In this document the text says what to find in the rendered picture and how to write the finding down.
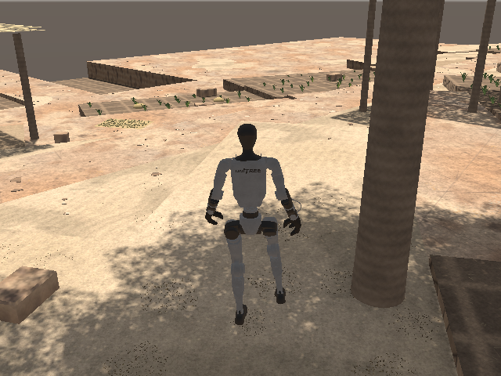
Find left robot foot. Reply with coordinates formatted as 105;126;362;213
235;304;247;325

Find right robot forearm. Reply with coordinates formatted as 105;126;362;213
281;188;298;221

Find right robot upper arm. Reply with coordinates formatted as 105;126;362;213
265;157;288;201

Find right robot hand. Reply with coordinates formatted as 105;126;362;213
283;216;301;236

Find left robot forearm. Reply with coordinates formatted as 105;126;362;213
206;188;219;215

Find left robot upper arm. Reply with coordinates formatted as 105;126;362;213
211;158;232;201

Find left robot shin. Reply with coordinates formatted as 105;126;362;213
231;263;244;314

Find left robot hand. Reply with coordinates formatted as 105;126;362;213
205;211;223;225

